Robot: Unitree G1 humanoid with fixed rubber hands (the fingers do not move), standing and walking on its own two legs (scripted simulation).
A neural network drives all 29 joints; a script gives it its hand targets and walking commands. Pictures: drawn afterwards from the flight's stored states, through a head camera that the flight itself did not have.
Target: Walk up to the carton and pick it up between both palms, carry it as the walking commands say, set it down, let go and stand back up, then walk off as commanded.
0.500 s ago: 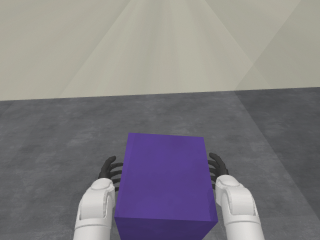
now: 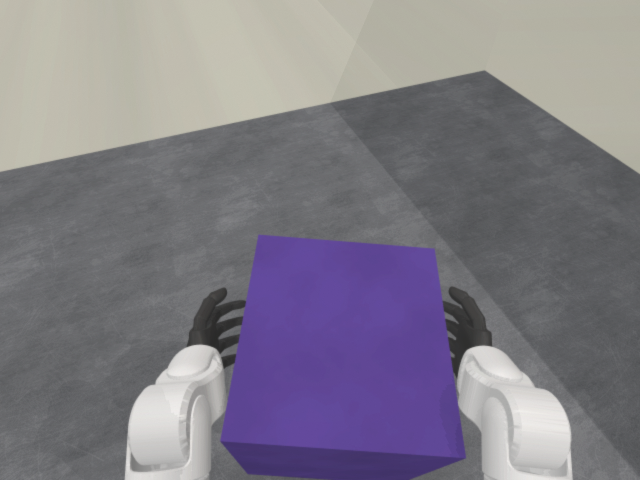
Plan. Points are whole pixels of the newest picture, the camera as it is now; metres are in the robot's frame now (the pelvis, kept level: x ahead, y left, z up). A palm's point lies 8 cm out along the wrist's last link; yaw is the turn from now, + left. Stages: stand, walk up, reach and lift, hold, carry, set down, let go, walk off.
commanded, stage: carry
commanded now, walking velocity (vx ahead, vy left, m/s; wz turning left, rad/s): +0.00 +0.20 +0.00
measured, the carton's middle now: (333, 370) +0.27 -0.02 +0.01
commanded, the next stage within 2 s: none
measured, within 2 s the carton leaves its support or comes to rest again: neither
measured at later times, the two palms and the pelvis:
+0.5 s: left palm (118, 449) +0.17 +0.17 +0.12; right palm (461, 415) +0.18 -0.12 +0.11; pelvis -0.04 +0.02 +0.02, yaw +1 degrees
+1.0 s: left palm (149, 446) +0.18 +0.15 +0.10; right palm (484, 437) +0.16 -0.14 +0.11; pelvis -0.09 +0.02 +0.02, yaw -3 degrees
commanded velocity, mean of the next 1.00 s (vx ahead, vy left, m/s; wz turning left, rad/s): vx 0.00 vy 0.04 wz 0.00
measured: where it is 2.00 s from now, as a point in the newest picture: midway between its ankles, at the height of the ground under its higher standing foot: outside the picture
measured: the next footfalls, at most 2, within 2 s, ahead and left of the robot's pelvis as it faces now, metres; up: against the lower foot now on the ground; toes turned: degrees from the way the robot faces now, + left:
left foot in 0.08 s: +0.02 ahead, +0.11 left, +0.00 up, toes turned -15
right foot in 1.04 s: -0.02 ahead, -0.11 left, +0.00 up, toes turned +3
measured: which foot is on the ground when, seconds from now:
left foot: up 0.00-0.06, down 0.08-1.00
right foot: down 0.00-0.86, up 0.88-1.00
